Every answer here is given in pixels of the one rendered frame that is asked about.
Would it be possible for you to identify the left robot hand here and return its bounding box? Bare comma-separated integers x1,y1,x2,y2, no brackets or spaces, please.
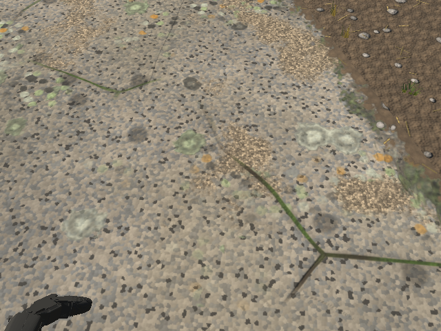
4,294,92,331

